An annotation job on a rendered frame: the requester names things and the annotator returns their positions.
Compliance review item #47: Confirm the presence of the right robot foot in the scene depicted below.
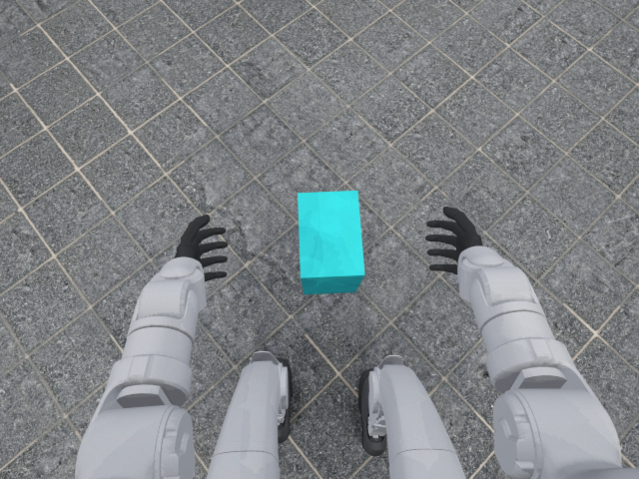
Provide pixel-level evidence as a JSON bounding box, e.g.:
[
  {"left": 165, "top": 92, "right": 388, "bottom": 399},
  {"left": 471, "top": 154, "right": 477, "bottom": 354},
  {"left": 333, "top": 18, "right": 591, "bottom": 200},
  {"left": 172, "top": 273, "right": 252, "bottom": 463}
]
[{"left": 358, "top": 369, "right": 386, "bottom": 456}]

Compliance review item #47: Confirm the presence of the carton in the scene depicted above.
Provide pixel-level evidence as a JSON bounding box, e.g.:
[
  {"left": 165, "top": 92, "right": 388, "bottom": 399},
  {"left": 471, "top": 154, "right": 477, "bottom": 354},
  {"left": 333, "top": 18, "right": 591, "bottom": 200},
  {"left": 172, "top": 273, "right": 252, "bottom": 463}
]
[{"left": 298, "top": 191, "right": 365, "bottom": 294}]

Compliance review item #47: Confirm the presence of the left robot hand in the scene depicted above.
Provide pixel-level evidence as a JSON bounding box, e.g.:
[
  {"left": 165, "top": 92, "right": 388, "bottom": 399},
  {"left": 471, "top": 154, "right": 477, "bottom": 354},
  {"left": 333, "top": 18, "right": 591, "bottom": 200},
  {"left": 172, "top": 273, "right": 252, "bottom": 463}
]
[{"left": 175, "top": 215, "right": 228, "bottom": 281}]

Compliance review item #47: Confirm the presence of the robot left upper arm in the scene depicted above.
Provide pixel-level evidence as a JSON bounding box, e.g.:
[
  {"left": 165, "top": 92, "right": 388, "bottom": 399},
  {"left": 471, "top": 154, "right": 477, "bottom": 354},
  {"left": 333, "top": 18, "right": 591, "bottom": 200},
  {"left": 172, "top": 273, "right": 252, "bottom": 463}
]
[{"left": 78, "top": 404, "right": 196, "bottom": 479}]

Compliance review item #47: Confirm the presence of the right robot hand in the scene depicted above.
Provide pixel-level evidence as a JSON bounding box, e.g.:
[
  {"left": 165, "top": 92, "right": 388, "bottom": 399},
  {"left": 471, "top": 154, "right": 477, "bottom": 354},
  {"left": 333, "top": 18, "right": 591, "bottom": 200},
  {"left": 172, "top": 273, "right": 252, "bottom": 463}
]
[{"left": 425, "top": 207, "right": 483, "bottom": 275}]

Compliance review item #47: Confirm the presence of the robot left forearm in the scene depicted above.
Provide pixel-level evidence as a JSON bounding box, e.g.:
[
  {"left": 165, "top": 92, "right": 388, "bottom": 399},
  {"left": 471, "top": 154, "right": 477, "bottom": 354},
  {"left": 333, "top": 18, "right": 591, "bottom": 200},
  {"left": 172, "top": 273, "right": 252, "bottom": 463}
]
[{"left": 75, "top": 257, "right": 207, "bottom": 479}]

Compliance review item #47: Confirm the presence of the robot foot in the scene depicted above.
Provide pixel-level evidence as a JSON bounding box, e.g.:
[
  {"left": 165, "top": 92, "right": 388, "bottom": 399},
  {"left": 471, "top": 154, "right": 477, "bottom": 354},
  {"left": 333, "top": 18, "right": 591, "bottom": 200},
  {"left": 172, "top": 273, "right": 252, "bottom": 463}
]
[
  {"left": 276, "top": 358, "right": 293, "bottom": 444},
  {"left": 358, "top": 369, "right": 386, "bottom": 456}
]

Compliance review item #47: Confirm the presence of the robot right forearm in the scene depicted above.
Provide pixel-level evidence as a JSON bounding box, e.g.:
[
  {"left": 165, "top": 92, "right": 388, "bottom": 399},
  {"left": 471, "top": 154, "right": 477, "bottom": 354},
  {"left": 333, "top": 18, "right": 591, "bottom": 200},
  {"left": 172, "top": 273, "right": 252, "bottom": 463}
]
[{"left": 457, "top": 245, "right": 622, "bottom": 464}]

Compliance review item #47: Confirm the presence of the robot right upper arm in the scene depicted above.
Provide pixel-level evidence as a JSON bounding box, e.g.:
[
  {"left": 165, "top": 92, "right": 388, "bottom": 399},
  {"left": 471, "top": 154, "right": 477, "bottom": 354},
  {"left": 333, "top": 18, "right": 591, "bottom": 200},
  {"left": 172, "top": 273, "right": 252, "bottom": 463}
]
[{"left": 493, "top": 388, "right": 639, "bottom": 479}]

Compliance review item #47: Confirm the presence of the left robot foot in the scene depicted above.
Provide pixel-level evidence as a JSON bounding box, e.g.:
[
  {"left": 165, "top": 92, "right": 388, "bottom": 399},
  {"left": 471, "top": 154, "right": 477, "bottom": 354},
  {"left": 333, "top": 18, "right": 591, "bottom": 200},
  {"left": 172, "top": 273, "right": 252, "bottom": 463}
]
[{"left": 276, "top": 358, "right": 293, "bottom": 444}]

